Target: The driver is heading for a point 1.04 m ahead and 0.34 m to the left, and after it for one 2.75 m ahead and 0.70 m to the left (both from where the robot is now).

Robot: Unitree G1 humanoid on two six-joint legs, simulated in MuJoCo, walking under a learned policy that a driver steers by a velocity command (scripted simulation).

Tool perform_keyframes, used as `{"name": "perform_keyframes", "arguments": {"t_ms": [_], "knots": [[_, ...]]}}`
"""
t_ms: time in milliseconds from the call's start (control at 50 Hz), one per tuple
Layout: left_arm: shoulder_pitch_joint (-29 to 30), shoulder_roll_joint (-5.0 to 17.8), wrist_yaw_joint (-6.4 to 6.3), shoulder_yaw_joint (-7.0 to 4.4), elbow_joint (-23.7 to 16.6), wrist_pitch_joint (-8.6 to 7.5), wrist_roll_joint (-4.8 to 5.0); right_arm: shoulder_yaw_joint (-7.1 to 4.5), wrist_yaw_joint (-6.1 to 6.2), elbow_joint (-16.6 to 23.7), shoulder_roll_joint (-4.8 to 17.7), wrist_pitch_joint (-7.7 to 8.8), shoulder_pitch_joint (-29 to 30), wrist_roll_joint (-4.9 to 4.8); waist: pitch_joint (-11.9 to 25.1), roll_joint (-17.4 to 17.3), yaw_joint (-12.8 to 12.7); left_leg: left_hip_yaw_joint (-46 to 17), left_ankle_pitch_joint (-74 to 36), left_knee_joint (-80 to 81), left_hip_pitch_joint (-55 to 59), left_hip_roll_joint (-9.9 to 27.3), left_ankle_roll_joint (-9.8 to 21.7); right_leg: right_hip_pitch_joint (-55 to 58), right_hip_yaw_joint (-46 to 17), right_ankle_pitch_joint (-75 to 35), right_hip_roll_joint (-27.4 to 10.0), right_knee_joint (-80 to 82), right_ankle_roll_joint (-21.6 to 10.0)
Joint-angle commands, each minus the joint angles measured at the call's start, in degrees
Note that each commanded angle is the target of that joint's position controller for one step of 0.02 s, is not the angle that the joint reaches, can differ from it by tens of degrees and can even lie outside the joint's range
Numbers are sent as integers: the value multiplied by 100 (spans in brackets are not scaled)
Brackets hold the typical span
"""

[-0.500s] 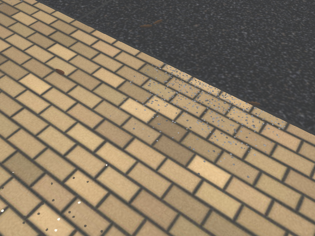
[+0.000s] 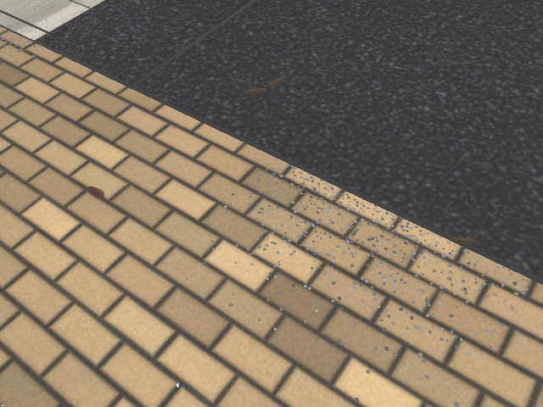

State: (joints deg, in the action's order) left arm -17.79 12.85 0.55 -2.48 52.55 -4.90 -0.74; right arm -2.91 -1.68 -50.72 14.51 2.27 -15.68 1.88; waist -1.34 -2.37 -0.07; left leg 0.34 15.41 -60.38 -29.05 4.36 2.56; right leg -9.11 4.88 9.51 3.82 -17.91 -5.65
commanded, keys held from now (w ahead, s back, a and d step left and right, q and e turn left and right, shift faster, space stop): w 0.28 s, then w+q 0.72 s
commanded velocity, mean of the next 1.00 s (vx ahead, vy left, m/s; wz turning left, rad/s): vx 0.50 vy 0.00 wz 0.29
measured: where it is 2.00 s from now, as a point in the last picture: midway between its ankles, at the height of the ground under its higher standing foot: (188, 266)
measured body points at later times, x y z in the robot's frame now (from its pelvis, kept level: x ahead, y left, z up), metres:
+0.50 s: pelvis +0.27 +0.05 -0.01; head +0.29 +0.06 +0.44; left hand +0.30 +0.31 -0.15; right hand +0.35 -0.21 -0.14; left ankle +0.31 +0.11 -0.75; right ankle +0.18 -0.08 -0.66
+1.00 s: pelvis +0.54 +0.04 -0.01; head +0.57 +0.03 +0.44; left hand +0.63 +0.33 -0.11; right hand +0.64 -0.23 -0.15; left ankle +0.38 +0.10 -0.67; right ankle +0.62 -0.04 -0.75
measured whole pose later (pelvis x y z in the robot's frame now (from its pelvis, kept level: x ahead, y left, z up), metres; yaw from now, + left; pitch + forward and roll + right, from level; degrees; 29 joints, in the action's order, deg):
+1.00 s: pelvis +0.54 +0.04 -0.01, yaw +21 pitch +1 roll +0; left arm -5.7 13.8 -0.4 -1.8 43.8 -4.2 -2.4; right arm -4.7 -0.3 -49.8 16.8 2.2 -20.9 0.7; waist -2.0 -1.7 3.5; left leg -4.3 23.4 -61.4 -17.7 -4.0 4.7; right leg -20.4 2.6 10.2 0.4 -29.1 -2.0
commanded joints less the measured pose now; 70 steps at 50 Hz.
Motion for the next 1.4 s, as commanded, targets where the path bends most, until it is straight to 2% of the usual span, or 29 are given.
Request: {"name": "perform_keyframes", "arguments": {"t_ms": [20,120,240,300,340,360,380,400,420,440,480,540,580,680,780,820,860,880,900,920,940,960,980,1020,1100,1200,1300,1360,1400], "knots": [[-245,628,-21,-126,-112,-137,51,-56,-55,228,224,-65,-79,36,-133,541,116,-1,-551,196,-747,239,-143,315,-1245,-1185,-1510,1169,-635],[-722,608,-22,-93,131,-107,40,14,-54,541,148,-48,981,-13,-329,528,-109,204,-1345,1419,-1004,184,-231,627,-871,-1796,-1357,1176,-550],[-1206,686,-100,-79,447,-70,-37,74,-24,838,178,17,1809,-34,-488,588,-309,404,-1278,2504,-864,-81,52,1492,-755,-2645,-1589,865,-538],[-951,829,-149,-108,491,-54,-73,22,35,729,281,81,1339,-41,-244,688,18,569,-658,2860,-4,-421,356,1741,-534,-4316,-1653,131,-396],[-786,857,-158,-117,492,-7,-67,-108,119,192,471,156,-184,11,584,536,651,670,-813,3311,1857,-729,647,1390,-141,-4769,-1388,-1695,-190],[-793,720,-164,-64,341,-12,-30,-234,170,-40,873,187,-1170,135,1201,135,972,-486,-520,3323,3341,263,957,196,66,-2998,-1161,-3306,-67],[-1407,220,-73,4,242,-27,123,-389,155,-104,1454,159,-1395,141,1681,-1244,595,-3581,-311,3975,4722,1773,1848,-1971,140,1239,47,-5435,209],[-1010,651,-72,-103,214,-39,-48,-359,84,-57,1221,85,-865,-135,1445,-543,466,-4087,-103,4440,4434,1609,1809,-2614,-720,1708,-164,-5915,126],[-481,684,-44,-118,17,-82,-48,-289,72,60,941,71,-297,-169,601,-239,285,-3158,-150,4484,3660,1456,1665,-2897,-743,1195,-476,-5801,105],[-180,617,-27,-96,-59,-135,-50,-215,55,73,634,89,-72,-137,226,158,199,-2620,-738,4654,2998,1201,1520,-2760,-728,830,-671,-5435,131],[-139,482,-8,-79,-126,-17,-151,-139,100,-16,396,142,29,-154,25,96,-119,-1888,-1478,4850,2198,710,1241,-2208,-737,653,-878,-4802,283],[21,383,27,-63,-269,168,-197,-193,124,-102,607,233,-268,-200,72,26,-191,-1567,-1845,4985,1886,511,1311,-2087,-599,609,-866,-4301,539],[530,401,36,-57,-475,217,-189,-226,139,-117,715,220,-446,-196,-113,-2,-98,-1534,-1508,5158,1772,421,1307,-2384,-528,246,-909,-3808,694],[1688,416,61,-22,-918,226,-129,-247,134,-135,713,172,-996,-178,-204,-97,309,-1604,-1632,5070,2193,276,1086,-2755,-524,-743,-817,-2540,867],[2399,468,77,30,-1294,156,-66,-278,193,-84,789,124,-1303,-97,-163,-206,542,-1831,-2445,4516,2769,340,1027,-2677,-551,-681,-573,-1817,816],[2243,580,65,13,-1346,99,-45,-316,237,15,885,116,-1137,-74,-114,-278,387,-1994,-2668,4245,2761,395,884,-2171,-639,-434,-500,-1434,717],[1461,768,5,-62,-1165,25,-29,-363,235,151,1023,130,-791,-75,135,-294,-4,-2049,-3135,3653,2402,287,670,-887,-569,-59,-287,-1014,557],[727,944,-62,-138,-970,-52,-68,-358,192,187,993,166,-698,-115,525,16,-359,-1820,-3151,2710,2123,-58,531,163,-642,-157,-385,-646,406],[-187,1379,-163,-245,-914,-108,-212,-270,149,380,656,215,-670,-196,1367,662,-689,-1382,-2003,1185,1446,-452,385,1472,-1778,843,-1579,-462,108],[-287,1876,-189,-347,-955,-27,-308,-170,163,562,149,194,-1257,-371,1845,1926,-357,-686,1597,-219,-301,-1294,228,2648,-4170,1317,-2969,110,-428],[-17,1534,-159,-327,-960,66,-211,-223,210,432,619,95,-1370,-187,1536,1459,-152,-650,1531,-920,-822,-813,291,2138,-4751,1980,-2980,238,-615],[371,940,-134,-189,-1069,81,-156,-246,175,383,700,50,-1000,-102,759,689,-110,-654,952,-1004,-848,-543,282,1371,-3855,1951,-2669,332,-485],[586,678,-110,-117,-1052,64,-137,-225,112,428,585,39,-696,-86,317,448,-67,-595,555,-787,-716,-365,218,775,-2945,1191,-2333,471,-363],[512,585,-125,-78,-932,-3,-120,-227,2,483,515,-75,-552,19,116,852,42,-493,305,-535,-469,-165,100,317,-1871,36,-1917,635,-150],[153,703,-73,-135,-738,-169,-15,-189,-129,719,412,-228,-91,18,148,800,81,-369,-167,-500,-834,-85,-12,432,-1036,-1238,-1909,786,-256],[-135,724,-62,-158,-568,-149,-39,-95,-236,1072,315,-226,864,2,-137,730,-62,-127,-1087,598,-1171,-16,-109,548,-174,-1513,-1778,946,-253],[-464,942,-107,-217,-406,-91,-38,3,-329,1401,261,-192,1703,26,-364,723,-267,393,-1202,1994,-704,-79,128,881,380,-1843,-1906,845,-133],[-629,1102,-153,-248,-293,31,-49,-24,-293,1479,344,-199,1744,75,-282,779,-223,713,-470,2418,-272,-395,413,1343,701,-3438,-1988,179,-31],[-659,1287,-177,-280,-255,135,-48,-114,-213,1310,491,-166,1046,102,216,846,104,868,59,2638,652,-851,685,1470,885,-4966,-1989,-1181,12]]}}
Velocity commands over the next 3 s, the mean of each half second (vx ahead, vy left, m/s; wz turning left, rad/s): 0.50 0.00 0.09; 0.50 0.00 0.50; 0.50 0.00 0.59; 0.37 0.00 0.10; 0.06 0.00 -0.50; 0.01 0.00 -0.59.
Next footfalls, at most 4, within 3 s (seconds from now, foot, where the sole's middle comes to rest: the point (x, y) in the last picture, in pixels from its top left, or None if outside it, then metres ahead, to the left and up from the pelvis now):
0.34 left None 0.35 0.11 -0.78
0.90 right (309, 344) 0.66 -0.03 -0.78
1.42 left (193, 302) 0.79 0.29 -0.78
1.96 right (175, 220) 1.09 0.38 -0.78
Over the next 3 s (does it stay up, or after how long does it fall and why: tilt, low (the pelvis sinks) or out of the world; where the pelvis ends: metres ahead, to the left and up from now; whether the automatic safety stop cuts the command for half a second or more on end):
stays up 0.96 0.40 -0.02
